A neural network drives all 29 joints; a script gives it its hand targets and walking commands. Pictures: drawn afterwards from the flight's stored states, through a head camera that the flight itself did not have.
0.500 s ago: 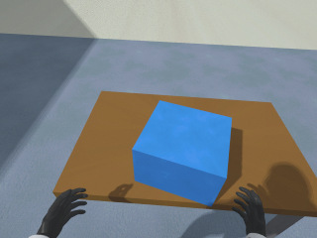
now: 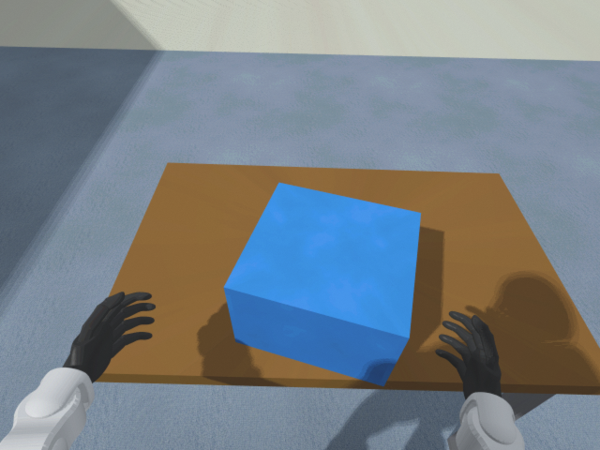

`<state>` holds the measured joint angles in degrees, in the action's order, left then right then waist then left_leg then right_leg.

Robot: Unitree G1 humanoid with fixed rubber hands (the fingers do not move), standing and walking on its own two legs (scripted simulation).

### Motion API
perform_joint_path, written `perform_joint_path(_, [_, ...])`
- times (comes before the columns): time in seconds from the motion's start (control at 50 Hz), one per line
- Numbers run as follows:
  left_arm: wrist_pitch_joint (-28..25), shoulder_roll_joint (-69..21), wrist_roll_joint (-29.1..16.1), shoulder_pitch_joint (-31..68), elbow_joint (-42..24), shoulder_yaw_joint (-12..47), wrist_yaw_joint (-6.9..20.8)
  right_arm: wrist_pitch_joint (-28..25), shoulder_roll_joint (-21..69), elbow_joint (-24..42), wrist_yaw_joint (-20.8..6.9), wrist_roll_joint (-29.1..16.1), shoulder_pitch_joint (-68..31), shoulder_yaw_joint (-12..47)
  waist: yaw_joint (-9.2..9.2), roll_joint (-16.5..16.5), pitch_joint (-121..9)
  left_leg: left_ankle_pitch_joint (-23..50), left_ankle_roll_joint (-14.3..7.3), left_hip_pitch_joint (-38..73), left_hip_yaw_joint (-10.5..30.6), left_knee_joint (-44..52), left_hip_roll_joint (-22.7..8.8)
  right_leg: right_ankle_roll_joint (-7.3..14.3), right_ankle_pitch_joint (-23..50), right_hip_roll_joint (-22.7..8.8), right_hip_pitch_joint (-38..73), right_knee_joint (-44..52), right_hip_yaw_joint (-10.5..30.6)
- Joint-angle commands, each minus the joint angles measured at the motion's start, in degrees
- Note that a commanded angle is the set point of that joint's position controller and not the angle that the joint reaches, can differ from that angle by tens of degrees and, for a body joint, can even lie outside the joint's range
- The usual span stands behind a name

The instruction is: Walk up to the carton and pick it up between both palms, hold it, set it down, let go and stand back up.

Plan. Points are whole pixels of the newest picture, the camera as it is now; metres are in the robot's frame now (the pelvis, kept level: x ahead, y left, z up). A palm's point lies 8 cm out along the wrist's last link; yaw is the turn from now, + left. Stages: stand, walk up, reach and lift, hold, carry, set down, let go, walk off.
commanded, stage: reach and lift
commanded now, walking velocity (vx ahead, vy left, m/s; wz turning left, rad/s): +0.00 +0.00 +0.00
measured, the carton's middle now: (327, 277) +0.42 -0.06 -0.05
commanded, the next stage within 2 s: none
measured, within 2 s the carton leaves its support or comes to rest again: neither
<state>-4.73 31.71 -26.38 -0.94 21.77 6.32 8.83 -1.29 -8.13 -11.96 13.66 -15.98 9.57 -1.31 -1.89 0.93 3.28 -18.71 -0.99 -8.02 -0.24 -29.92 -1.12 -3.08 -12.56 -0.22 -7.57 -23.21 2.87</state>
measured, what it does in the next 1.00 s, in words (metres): stands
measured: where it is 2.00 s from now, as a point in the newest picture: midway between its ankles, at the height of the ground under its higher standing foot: outside the picture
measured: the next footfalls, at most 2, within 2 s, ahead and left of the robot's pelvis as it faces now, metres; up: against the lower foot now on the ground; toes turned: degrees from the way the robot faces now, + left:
none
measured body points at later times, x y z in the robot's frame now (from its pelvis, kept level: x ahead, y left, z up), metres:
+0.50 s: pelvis -0.01 -0.01 +0.00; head +0.01 +0.01 +0.45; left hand +0.36 +0.23 +0.05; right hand +0.27 -0.25 +0.04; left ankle -0.02 +0.10 -0.74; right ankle +0.00 -0.16 -0.74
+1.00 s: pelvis +0.00 +0.00 +0.00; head +0.03 +0.01 +0.45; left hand +0.44 +0.20 +0.08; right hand +0.33 -0.28 +0.06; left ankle -0.02 +0.10 -0.74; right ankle +0.00 -0.16 -0.74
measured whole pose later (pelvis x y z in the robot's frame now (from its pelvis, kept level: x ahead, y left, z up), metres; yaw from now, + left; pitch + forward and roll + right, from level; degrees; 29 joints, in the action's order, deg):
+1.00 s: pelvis +0.00 +0.00 +0.00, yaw +0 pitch +5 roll -2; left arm -0.4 29.0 -22.5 38.2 54.3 6.5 8.6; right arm 1.7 -13.4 -35.4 11.0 -21.1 -23.9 -1.8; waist -9.2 0.3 -2.2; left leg -16.0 -0.9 -16.9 -0.1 -27.6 -0.9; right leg -3.0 -9.5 -0.4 -16.2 -20.5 2.6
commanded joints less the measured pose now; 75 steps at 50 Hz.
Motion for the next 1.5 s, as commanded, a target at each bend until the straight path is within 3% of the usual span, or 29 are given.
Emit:
perform_joint_path(0.0, [-1.3, 13.4, 0.0, 17.4, -8.4, -8.2, 0.6, -2.1, -7.4, 12.6, 0.6, -0.5, -12.4, -2.4, -0.99, 2.7, -13.8, 25.5, 3.8, 3.1, 0.4, 5.1, 0.5, 5.6, 16.4, 1.2, 4.6, 2.4, -0.2])
perform_joint_path(0.08, [0.1, 13.5, 0.8, 21.8, -5.3, -9.1, 1.1, -0.8, -7.6, 11.9, 0.9, -1.3, -15.2, -1.4, -1.39, 1.6, -14.5, 23.6, 3.2, 3.4, -0.2, 5.9, 1.0, 4.8, 18.3, 0.9, 5.2, 2.8, -0.2])
perform_joint_path(0.18, [1.3, 13.2, 2.0, 26.0, -3.1, -10.0, 1.4, -0.1, -7.9, 10.4, 1.2, -2.4, -17.9, -0.9, -1.97, 2.6, -16.1, 24.5, 3.2, 4.8, -0.9, 6.3, 1.4, 4.2, 21.8, 0.8, 5.7, 3.2, -0.4])
perform_joint_path(0.32, [2.2, 13.6, 2.0, 35.5, -0.9, -9.5, 0.9, 1.0, -9.2, 10.1, 1.1, -2.3, -25.7, -2.4, -2.81, 3.2, -20.1, 21.2, 2.7, 4.2, -1.4, 7.0, 1.4, 3.8, 20.5, 1.2, 5.0, 3.7, -0.8])
perform_joint_path(0.5, [2.9, 12.8, 1.9, 47.5, 6.4, -7.7, -0.1, 2.9, -11.2, 4.5, -0.1, -2.1, -36.0, -4.2, -4.68, 4.0, -24.2, 19.7, 2.5, 3.7, -0.9, 6.8, 1.4, 4.1, 17.7, 1.9, 3.0, 3.3, -2.0])
perform_joint_path(0.72, [2.1, 10.9, 3.3, 57.4, 15.3, -5.3, -0.4, 1.2, -14.2, -5.2, -2.1, -3.5, -46.2, -4.4, -6.54, 5.1, -29.7, 27.7, 3.7, 6.6, 0.0, 4.3, 1.3, 4.3, 22.5, 3.1, 0.3, 2.2, -4.0])
perform_joint_path(0.86, [1.2, 11.1, 3.6, 63.4, 20.1, -4.9, -0.4, -0.6, -15.4, -8.8, -2.7, -4.5, -53.0, -3.8, -7.21, 3.5, -33.2, 29.9, 3.6, 6.4, 0.3, 3.2, 1.5, 3.8, 26.3, 3.2, 0.0, 1.5, -4.7])
perform_joint_path(1.0, [0.6, 11.6, 3.6, 70.4, 24.3, -3.9, -0.4, -1.0, -16.4, -12.9, -2.9, -5.2, -59.9, -3.5, -7.99, 4.0, -37.5, 30.5, 3.4, 6.2, 0.4, 2.0, 2.0, 3.4, 29.4, 3.0, -0.8, 0.6, -4.9])
perform_joint_path(1.34, [-2.9, 10.0, 2.3, 86.1, 40.5, 1.9, -1.0, -2.7, -17.0, -29.5, -3.2, -5.8, -76.5, -3.0, -10.69, 6.1, -46.6, 30.6, 3.8, 2.3, 1.6, -2.0, 2.1, 2.9, 31.3, 2.2, -7.4, -2.6, -6.2])
perform_joint_path(1.48, [-6.4, 7.3, 2.1, 86.3, 51.4, 5.6, -0.8, -6.0, -16.1, -40.5, -3.5, -6.1, -78.6, -1.3, -11.52, 6.6, -46.0, 31.4, 4.3, -0.5, 2.5, -4.9, 1.8, 3.0, 29.4, 2.0, -13.1, -4.8, -7.1])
